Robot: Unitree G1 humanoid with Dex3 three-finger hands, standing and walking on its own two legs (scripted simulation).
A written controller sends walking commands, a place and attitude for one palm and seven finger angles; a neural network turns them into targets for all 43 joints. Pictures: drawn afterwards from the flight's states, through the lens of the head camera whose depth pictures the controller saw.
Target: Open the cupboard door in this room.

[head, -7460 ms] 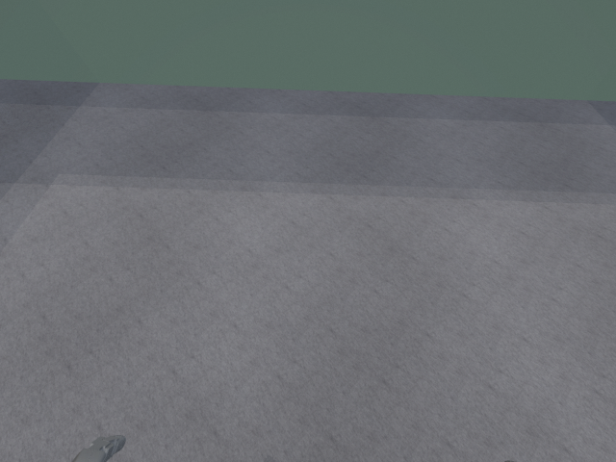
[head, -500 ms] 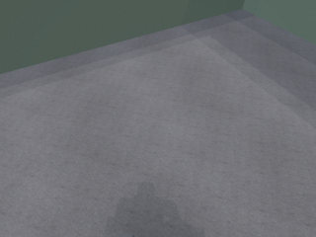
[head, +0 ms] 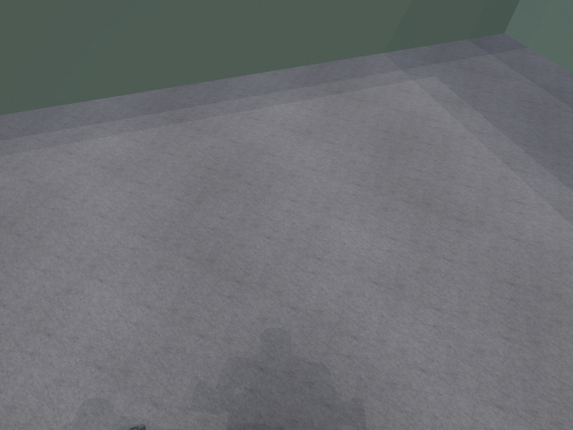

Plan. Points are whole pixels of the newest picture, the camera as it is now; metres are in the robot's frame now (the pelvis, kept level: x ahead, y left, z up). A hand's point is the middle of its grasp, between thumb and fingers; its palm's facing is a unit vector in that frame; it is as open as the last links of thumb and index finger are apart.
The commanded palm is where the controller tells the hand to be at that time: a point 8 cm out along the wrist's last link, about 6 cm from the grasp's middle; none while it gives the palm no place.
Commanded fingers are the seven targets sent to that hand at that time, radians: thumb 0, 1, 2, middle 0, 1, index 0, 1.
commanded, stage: turn or walk to find it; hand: left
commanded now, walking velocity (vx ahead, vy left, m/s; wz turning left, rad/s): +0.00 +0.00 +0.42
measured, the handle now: out of the picture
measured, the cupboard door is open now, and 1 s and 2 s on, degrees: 0 0 0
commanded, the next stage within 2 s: none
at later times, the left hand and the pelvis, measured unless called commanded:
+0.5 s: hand out of the picture -0.05 +0.17 -0.16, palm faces +0.28 -0.92 -0.25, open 7.4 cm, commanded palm none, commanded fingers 0.00 0.90 0.90 -0.20 -0.30 -0.20 -0.30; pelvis -0.05 -0.03 +0.00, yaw +15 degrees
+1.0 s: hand out of the picture -0.07 +0.21 -0.15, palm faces +0.44 -0.86 -0.27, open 7.4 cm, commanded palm none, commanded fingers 0.00 0.90 0.90 -0.20 -0.30 -0.20 -0.30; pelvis -0.08 -0.02 +0.00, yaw +26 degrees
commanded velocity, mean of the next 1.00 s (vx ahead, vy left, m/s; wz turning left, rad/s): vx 0.00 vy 0.00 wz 0.42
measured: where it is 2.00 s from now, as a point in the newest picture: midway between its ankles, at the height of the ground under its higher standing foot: outside the picture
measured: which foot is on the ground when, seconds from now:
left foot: down 0.00-0.08, up 0.10-0.56, down 0.58-1.00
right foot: up 0.00-0.06, down 0.08-0.58, up 0.60-1.00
